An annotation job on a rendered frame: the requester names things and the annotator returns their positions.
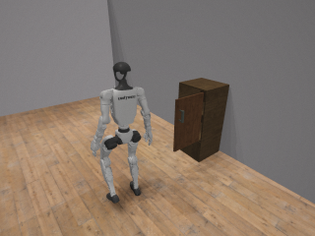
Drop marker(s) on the robot left hand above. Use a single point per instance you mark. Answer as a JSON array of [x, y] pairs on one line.
[[95, 147]]

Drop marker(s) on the handle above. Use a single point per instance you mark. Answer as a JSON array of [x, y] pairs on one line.
[[182, 116]]

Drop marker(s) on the robot left forearm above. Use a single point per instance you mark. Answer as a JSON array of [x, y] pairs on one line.
[[99, 131]]

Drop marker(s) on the robot right hand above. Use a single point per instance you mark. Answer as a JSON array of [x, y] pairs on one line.
[[148, 136]]

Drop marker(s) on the robot left upper arm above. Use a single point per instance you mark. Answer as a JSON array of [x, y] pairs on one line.
[[104, 97]]

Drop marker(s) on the robot right forearm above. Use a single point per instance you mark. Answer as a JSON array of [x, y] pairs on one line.
[[147, 122]]

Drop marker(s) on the robot right upper arm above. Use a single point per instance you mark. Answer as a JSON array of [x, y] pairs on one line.
[[142, 101]]

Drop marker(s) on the cupboard door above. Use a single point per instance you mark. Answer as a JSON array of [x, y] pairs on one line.
[[188, 132]]

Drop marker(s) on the left robot thigh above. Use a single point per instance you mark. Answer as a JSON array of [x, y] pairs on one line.
[[107, 145]]

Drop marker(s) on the left robot foot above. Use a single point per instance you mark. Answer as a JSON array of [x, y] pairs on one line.
[[114, 199]]

